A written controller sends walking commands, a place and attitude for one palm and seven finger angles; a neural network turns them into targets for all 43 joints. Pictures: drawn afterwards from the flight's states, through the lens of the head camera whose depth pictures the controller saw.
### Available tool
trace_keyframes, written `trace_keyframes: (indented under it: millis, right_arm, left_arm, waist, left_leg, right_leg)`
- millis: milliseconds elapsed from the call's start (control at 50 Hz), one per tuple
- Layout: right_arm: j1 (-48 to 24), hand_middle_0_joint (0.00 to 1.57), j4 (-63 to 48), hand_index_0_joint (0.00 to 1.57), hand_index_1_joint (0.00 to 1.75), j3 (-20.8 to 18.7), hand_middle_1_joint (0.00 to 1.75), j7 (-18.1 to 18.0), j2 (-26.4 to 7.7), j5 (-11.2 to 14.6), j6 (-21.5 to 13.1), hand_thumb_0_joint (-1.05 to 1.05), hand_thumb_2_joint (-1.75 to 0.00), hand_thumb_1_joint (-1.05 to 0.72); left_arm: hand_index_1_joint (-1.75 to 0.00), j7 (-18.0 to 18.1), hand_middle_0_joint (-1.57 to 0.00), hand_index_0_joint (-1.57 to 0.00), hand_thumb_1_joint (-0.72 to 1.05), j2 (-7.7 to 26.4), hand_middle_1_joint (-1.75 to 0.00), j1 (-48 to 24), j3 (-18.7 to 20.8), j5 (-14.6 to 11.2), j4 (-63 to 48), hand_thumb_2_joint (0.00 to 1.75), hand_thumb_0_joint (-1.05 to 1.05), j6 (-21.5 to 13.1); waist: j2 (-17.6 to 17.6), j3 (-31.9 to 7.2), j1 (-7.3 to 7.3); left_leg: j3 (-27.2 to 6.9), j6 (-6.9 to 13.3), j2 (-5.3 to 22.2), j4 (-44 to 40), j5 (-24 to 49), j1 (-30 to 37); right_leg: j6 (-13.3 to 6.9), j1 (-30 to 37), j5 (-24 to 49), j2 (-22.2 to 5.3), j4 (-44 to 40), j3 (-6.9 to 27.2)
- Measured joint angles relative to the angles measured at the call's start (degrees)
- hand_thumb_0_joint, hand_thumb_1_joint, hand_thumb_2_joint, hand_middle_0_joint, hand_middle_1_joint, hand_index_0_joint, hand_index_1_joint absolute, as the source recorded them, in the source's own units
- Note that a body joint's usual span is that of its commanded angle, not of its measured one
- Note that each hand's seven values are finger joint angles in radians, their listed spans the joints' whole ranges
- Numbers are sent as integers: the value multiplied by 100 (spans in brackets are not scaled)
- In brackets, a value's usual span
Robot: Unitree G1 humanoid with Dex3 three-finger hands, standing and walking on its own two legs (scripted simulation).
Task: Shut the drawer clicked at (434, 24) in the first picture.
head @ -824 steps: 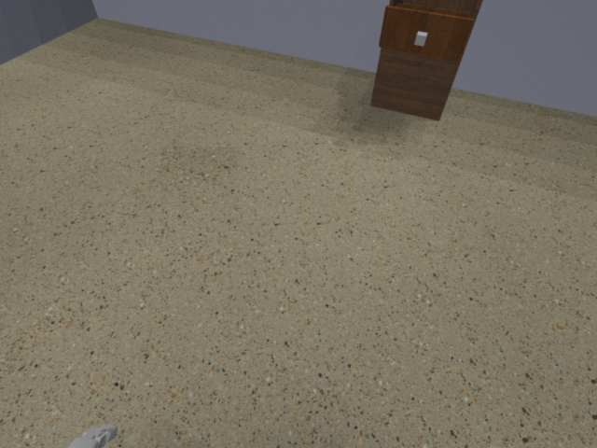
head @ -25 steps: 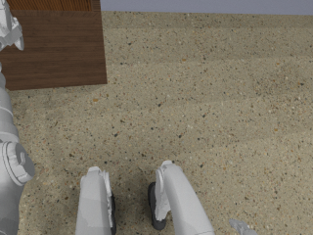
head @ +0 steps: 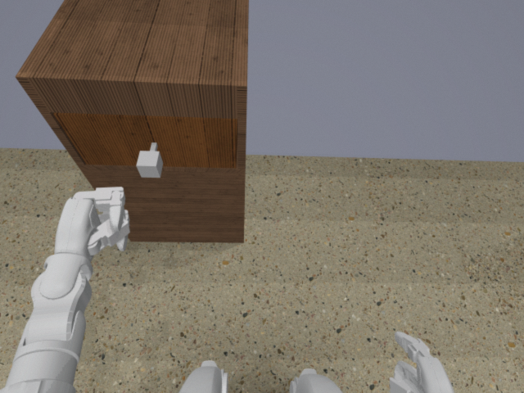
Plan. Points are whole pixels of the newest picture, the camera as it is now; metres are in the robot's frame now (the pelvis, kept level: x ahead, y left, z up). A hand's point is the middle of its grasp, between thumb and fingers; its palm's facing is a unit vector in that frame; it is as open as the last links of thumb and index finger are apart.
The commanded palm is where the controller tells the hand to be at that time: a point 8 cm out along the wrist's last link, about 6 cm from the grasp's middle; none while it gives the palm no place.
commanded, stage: draw the hand back to the body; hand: left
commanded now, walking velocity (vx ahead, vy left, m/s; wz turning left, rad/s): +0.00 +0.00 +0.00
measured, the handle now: (151, 157) +0.61 +0.26 -0.13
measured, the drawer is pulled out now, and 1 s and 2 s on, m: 0.00 0.00 0.00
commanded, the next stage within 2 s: step back with the hand held close in 0.80 s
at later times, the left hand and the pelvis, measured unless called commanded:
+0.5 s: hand (24, 260) +0.24 +0.23 +0.18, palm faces +0.34 -0.87 -0.36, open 3.3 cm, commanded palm +0.18 +0.27 +0.22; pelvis +0.03 -0.01 +0.07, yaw +1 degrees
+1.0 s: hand out of the picture +0.19 +0.21 +0.23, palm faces +0.41 -0.81 -0.42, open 3.3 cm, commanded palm +0.14 +0.25 +0.25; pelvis +0.01 -0.03 +0.07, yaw +1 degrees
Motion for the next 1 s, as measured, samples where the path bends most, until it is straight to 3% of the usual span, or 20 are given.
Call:
trace_keyframes:
  millis: [100,220,440,680,940,1000]
  right_arm:
    - [46,20,-230,20,30,77,30,-245,60,0,182,1,-89,-91]
    - [18,20,-74,20,30,193,30,-366,123,-4,4,1,-89,-91]
    - [-105,20,160,20,30,223,30,-225,185,-68,-442,1,-89,-91]
    - [-70,20,371,20,30,71,30,-184,144,-125,-895,1,-89,-91]
    - [-13,20,532,20,30,39,30,-272,177,-161,-1050,1,-89,-91]
    - [-8,20,507,20,30,15,30,-205,151,-203,-975,1,-89,-91]
  left_arm:
    - [-160,1055,-140,-140,90,-124,-160,968,-354,412,-788,90,2,775]
    - [-160,1543,-140,-140,90,-155,-160,1513,-367,464,-1485,90,2,1124]
    - [-160,1397,-140,-140,90,-210,-160,2888,-149,343,-3248,90,2,1161]
    - [-160,1366,-140,-140,90,-52,-160,4055,474,319,-4956,90,2,817]
    - [-160,1335,-140,-140,89,-246,-160,3925,327,369,-4567,90,2,712]
    - [-160,1325,-141,-140,89,-159,-160,3910,526,460,-4586,90,2,429]
  waist:
    - [39,173,102]
    - [121,351,284]
    - [269,556,474]
    - [389,609,707]
    - [370,756,672]
    - [378,718,564]
  left_leg:
    - [134,7,-66,-960,307,1188]
    - [148,-3,-134,-1792,577,2301]
    - [171,-66,-157,-2887,956,3652]
    - [102,-163,-82,-3184,1090,4101]
    - [80,-234,-3,-3223,1194,4187]
    - [33,-138,44,-3090,1168,3979]
  right_leg:
    - [10,1111,289,-41,-868,123]
    - [12,2205,527,-81,-1651,129]
    - [-26,3503,860,-69,-2653,148]
    - [-119,3972,980,20,-2964,80]
    - [-205,4036,1057,100,-2967,60]
    - [-212,3941,1128,158,-3050,17]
